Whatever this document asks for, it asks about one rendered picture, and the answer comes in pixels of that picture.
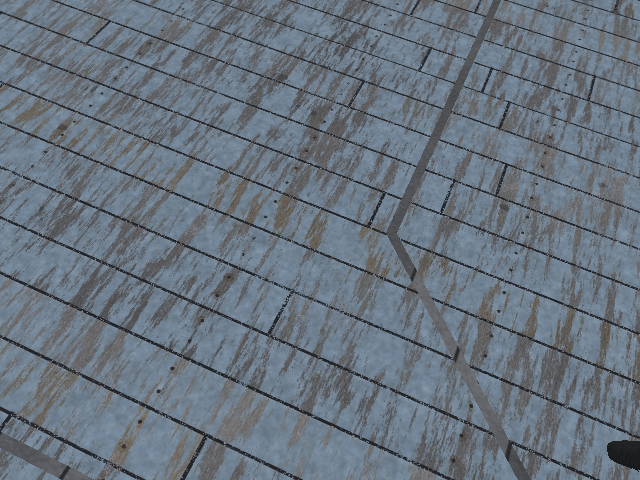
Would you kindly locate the right robot hand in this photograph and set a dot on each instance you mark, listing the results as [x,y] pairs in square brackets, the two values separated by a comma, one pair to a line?
[626,453]

